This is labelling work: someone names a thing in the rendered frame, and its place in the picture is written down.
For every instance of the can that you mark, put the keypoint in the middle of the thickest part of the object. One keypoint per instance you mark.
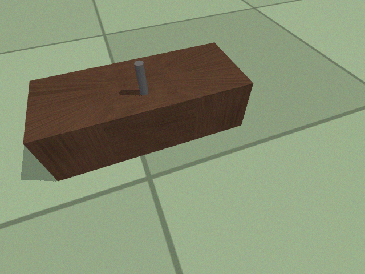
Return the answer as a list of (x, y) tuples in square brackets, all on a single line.
[(141, 77)]

